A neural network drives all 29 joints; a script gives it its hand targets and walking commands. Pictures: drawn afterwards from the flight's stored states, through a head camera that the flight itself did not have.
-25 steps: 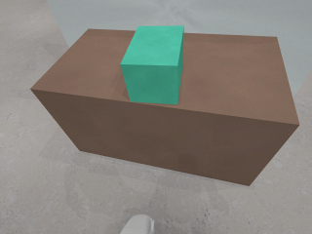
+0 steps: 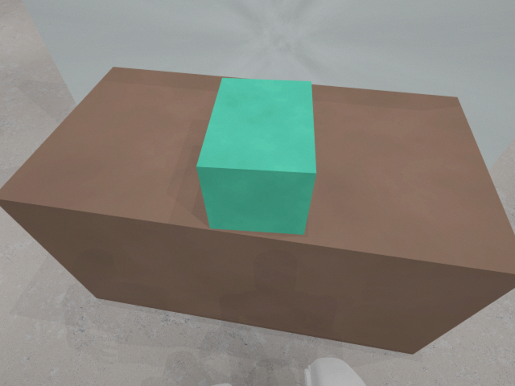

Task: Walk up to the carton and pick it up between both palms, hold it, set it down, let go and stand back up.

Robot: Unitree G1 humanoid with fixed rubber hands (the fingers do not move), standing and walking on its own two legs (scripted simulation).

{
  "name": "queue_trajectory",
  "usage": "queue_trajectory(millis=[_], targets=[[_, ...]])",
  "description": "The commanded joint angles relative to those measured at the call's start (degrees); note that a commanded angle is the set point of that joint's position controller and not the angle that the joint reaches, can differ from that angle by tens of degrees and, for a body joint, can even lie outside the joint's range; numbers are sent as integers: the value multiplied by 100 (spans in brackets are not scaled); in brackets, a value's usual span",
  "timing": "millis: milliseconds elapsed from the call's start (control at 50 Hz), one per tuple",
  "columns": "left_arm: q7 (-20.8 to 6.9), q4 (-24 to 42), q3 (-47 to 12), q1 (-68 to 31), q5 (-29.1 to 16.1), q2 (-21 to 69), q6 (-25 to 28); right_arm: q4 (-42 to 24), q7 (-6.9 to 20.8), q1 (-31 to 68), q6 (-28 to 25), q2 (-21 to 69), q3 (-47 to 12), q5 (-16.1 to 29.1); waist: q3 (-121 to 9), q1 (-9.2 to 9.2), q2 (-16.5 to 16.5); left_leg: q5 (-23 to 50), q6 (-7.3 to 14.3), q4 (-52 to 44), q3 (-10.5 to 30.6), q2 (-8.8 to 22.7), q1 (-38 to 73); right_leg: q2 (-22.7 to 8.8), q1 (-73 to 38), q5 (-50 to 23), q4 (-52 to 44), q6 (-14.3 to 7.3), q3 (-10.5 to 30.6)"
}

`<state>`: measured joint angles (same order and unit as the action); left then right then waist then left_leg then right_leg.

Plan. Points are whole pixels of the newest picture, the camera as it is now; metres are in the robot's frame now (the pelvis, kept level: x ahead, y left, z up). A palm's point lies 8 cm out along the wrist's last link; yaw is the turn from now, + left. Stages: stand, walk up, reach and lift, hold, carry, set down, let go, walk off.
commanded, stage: walk up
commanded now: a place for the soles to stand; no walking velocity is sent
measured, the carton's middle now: (261, 153) +0.59 -0.01 -0.02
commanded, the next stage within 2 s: none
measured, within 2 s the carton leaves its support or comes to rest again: neither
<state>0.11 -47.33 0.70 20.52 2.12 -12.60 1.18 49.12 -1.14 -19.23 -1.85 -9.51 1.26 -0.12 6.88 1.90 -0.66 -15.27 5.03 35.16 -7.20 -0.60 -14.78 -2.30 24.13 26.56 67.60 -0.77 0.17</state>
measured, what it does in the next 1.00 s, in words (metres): steps on the spot: right foot, then left foot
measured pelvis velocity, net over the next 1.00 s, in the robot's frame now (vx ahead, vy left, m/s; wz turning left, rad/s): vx -0.01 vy -0.02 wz -0.03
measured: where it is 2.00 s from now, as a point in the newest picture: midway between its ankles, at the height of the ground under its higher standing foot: outside the picture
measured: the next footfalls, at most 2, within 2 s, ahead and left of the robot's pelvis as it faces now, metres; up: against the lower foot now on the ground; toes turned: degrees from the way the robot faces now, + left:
right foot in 0.20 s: +0.11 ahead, -0.13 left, +0.00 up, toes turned -1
left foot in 0.54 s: +0.00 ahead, +0.12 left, +0.00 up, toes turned -2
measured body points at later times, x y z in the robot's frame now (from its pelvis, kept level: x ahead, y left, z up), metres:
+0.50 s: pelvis +0.00 -0.01 -0.01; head +0.04 -0.02 +0.44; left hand +0.14 +0.21 -0.14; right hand +0.10 -0.26 -0.15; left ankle -0.04 +0.12 -0.70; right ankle +0.09 -0.12 -0.73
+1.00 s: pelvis -0.01 -0.02 +0.00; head +0.00 -0.03 +0.45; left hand +0.00 +0.23 -0.14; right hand +0.04 -0.24 -0.15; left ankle -0.04 +0.12 -0.73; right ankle +0.07 -0.13 -0.73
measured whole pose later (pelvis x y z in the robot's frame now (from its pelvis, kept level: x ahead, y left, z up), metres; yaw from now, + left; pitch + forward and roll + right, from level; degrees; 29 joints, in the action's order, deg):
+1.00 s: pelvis -0.01 -0.02 +0.00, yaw -2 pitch -2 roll +0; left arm -0.1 -58.8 -0.4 18.1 0.6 -12.1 -0.8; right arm 52.8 -0.2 -15.9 0.0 -10.9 -0.9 -0.2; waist 2.9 -1.5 1.5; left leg -22.1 -1.4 33.8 0.5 1.7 -9.5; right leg 0.4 20.4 9.4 32.0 -0.6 -0.1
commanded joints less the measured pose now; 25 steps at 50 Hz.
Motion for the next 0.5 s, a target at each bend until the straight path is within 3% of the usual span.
queue_trajectory(millis=[0,40,80,120,160,180,200,220,240,260,280,300,340,400,440,480], targets=[[148,34,39,594,-43,8,-41,-362,-47,309,-133,-679,103,-72,-194,-463,473,4170,313,-1234,728,1420,-674,-86,-577,-554,-1192,75,41],[220,126,60,200,-63,-53,-51,-399,-33,344,-38,-810,125,-96,-447,-362,702,4759,282,-917,624,1357,-289,14,-584,-1086,-1560,93,-130],[284,234,105,-154,-106,-127,-68,-459,-39,337,102,-1052,179,-128,-619,-220,820,4718,293,-586,659,1406,9,137,-562,-1351,-1893,71,-285],[315,259,139,-269,-107,-219,-96,-499,-36,373,244,-1200,195,-143,-810,-211,817,4098,286,-320,761,1497,-33,163,-859,-1629,-2438,26,-299],[300,269,195,-270,-73,-371,-109,-532,-25,483,350,-1265,169,-107,-848,-301,628,2565,134,-191,964,1543,-414,78,-1337,-2224,-3176,-87,-78],[278,324,229,-353,-41,-526,-107,-511,-15,339,378,-1143,106,-85,-928,-261,265,1395,31,9,892,1380,-590,-187,-1551,-2696,-3362,-236,350],[255,406,300,-504,-34,-833,-104,-505,-14,48,389,-921,15,-60,-1184,-145,-445,83,-143,560,651,1022,-752,-929,-1644,-3066,-3622,-566,1354],[244,443,392,-693,-180,-1109,-127,-473,-58,-52,434,-708,-55,-41,-1249,-150,-808,-914,-400,1435,308,342,-467,-1597,-1111,-3130,-4039,-1187,2038],[262,435,419,-878,-267,-1213,-152,-479,-110,30,508,-739,-23,-61,-1107,-187,-1167,-1737,-460,2010,397,71,-369,-1965,-494,-2607,-4494,-1639,2528],[268,405,408,-1062,-251,-1091,-158,-513,-131,210,539,-866,18,-102,-856,-247,-1283,-2127,-466,2401,606,154,-457,-2006,-219,-2138,-4772,-1767,2604],[281,416,371,-1135,-225,-939,-164,-500,-124,359,529,-979,59,-110,-776,-303,-1190,-2277,-455,2580,696,147,-638,-1881,-335,-2205,-4829,-1732,2399],[288,435,373,-1000,-264,-879,-159,-431,-124,377,547,-1025,135,-51,-662,-373,-1296,-2515,-448,2553,703,64,-726,-1690,-443,-2691,-4817,-1696,2278],[310,463,347,-1001,-185,-821,-161,-423,-102,428,516,-854,115,-40,-684,-336,-1059,-2366,-504,2508,877,56,-781,-1407,-557,-3099,-4582,-1528,1976],[251,440,286,-1233,-84,-634,-219,-351,-50,214,380,-622,45,37,-1116,-221,-735,-2031,-571,1612,743,44,-734,-1013,-1113,-2514,-4349,-1186,1535],[199,423,219,-1364,-25,-563,-273,-283,-24,99,261,-512,29,96,-1440,-135,-524,-1283,-612,259,513,17,-366,-744,-1442,-2060,-4096,-931,1209],[138,286,187,-1310,-4,-614,-342,-201,-8,-161,160,-415,50,74,-1619,-48,-406,-50,-580,-998,363,-78,432,-567,-1302,-1550,-3775,-702,926]])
